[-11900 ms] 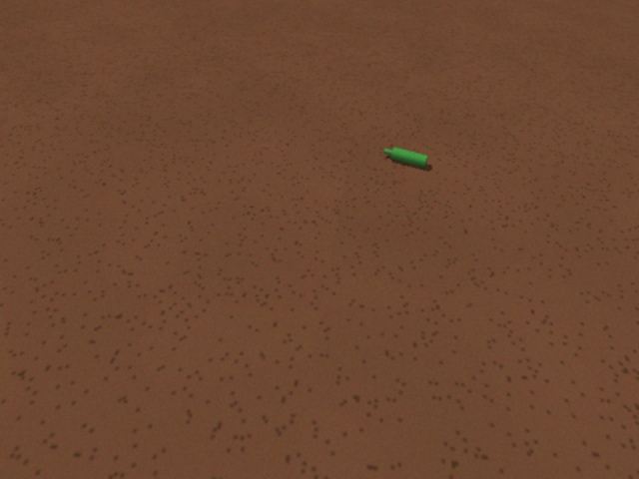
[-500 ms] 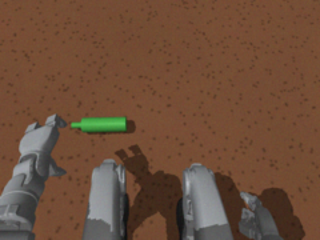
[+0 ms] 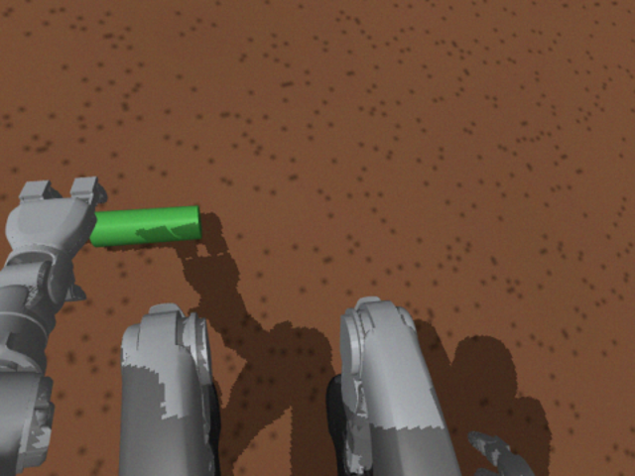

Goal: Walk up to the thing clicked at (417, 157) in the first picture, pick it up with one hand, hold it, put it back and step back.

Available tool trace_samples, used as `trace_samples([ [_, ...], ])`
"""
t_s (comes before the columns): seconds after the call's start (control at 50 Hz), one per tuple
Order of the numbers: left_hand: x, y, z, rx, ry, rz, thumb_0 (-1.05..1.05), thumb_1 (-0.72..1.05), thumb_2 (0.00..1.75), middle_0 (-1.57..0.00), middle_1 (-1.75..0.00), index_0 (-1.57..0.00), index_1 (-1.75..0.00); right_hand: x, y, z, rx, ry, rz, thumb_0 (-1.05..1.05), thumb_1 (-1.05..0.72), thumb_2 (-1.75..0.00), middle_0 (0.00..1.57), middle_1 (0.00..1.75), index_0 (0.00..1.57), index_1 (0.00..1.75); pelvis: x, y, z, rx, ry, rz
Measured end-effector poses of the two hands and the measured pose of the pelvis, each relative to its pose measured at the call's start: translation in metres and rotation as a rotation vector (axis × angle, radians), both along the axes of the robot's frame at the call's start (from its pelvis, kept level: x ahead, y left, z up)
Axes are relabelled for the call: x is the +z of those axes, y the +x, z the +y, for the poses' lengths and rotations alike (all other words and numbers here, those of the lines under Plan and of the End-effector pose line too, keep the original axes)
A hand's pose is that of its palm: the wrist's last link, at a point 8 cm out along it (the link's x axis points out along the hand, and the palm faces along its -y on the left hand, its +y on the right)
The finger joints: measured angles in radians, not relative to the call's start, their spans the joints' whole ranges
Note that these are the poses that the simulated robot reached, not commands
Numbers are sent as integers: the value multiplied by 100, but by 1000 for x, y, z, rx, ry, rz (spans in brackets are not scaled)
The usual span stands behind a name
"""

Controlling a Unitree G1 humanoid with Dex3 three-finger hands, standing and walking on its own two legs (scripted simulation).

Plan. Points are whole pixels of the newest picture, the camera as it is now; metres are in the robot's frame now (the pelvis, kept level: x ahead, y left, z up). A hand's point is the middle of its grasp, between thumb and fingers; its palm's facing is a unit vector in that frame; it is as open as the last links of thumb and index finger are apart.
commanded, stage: rise first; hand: left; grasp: from above
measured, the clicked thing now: (135, 226) +0.50 +0.28 -0.34
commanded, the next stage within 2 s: none
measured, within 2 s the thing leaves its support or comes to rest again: neither
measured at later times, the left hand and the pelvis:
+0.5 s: hand (96, 236) +0.44 +0.29 -0.20, palm faces -0.45 -0.05 -0.89, open 14.1 cm; pelvis +0.01 +0.00 -0.03, yaw -2 degrees
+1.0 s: hand (103, 233) +0.45 +0.29 -0.22, palm faces -0.44 -0.06 -0.89, open 14.1 cm; pelvis +0.01 +0.00 -0.05, yaw -3 degrees
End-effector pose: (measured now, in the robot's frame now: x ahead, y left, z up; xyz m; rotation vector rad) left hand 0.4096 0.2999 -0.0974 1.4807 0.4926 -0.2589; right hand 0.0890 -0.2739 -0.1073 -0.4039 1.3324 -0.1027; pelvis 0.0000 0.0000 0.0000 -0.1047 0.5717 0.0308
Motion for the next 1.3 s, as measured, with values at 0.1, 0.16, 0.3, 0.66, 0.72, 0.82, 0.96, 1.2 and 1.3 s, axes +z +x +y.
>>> trace_samples([
  [0.1, -11, 9, -4, -29, 15, -4, 0, -56, 105, -7, -99, -7, -100, -11, 3, 4, 14, 9, 3, 1, -90, -90, 20, 30, 20, 30, -10, 1, 0, -5, -2, -2],
  [0.16, -18, 14, -6, -47, 23, -1, 0, -55, 105, -7, -99, -7, -100, -17, 3, 6, 21, 15, 10, 1, -90, -90, 20, 30, 20, 30, -15, 1, 0, -9, -3, -1],
  [0.3, -33, 24, -9, -44, 20, -15, 0, -54, 103, -7, -101, -8, -100, -27, 0, 8, 30, 22, 40, 0, -90, -90, 20, 30, 20, 30, -24, 5, -1, -17, -5, 5],
  [0.66, -56, 44, -13, -19, 18, -8, 0, -51, 99, -7, -103, -9, -101, -32, -16, 4, 18, 11, 105, 0, -91, -90, 20, 30, 20, 30, -35, 12, -1, -34, -14, 8],
  [0.72, -58, 45, -14, -21, 13, -12, 0, -51, 99, -7, -103, -9, -101, -31, -18, 3, 18, 7, 110, 0, -91, -90, 20, 30, 20, 30, -37, 12, -1, -36, -16, 4],
  [0.82, -62, 47, -14, -29, 13, -15, 0, -51, 99, -7, -103, -9, -102, -32, -20, 2, 23, 1, 111, 0, -91, -90, 20, 30, 20, 30, -40, 12, 0, -39, -20, -3],
  [0.96, -65, 48, -13, -28, 22, -18, 0, -51, 99, -7, -103, -9, -101, -35, -21, 2, 34, -2, 103, 0, -90, -90, 20, 30, 20, 30, -45, 10, 0, -41, -22, -12],
  [1.2, -73, 51, -12, -24, 21, -8, 0, -52, 100, -7, -102, -9, -102, -40, -24, 4, 53, 6, 107, 0, -90, -90, 20, 30, 20, 30, -51, 9, -1, -46, -26, -23],
  [1.3, -75, 54, -11, -21, 17, -17, 0, -52, 100, -7, -102, -9, -102, -39, -27, 4, 54, 1, 114, 0, -90, -90, 20, 30, 20, 30, -53, 10, 0, -48, -30, -28],
])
